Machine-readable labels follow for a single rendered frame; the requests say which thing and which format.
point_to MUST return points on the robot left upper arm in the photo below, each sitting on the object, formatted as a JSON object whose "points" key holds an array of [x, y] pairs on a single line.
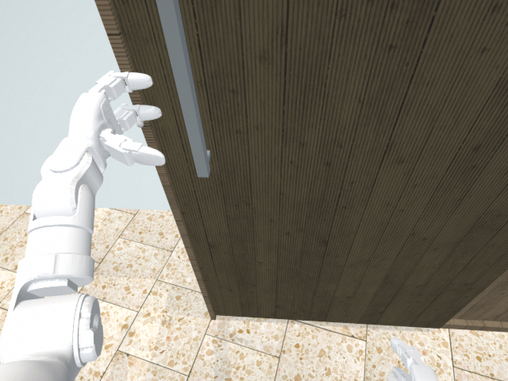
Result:
{"points": [[51, 339]]}

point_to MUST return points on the wardrobe door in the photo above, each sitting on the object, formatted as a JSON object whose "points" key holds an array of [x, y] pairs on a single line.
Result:
{"points": [[359, 152], [491, 304]]}

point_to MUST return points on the robot right hand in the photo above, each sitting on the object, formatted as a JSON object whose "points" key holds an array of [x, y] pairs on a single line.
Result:
{"points": [[413, 361]]}

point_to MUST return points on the left robot forearm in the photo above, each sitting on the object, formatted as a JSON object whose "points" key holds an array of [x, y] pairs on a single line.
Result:
{"points": [[57, 257]]}

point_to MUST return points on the handle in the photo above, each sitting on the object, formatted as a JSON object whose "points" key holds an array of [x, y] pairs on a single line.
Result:
{"points": [[172, 24]]}

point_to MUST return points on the robot left hand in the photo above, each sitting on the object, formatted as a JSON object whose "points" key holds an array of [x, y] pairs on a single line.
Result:
{"points": [[92, 118]]}

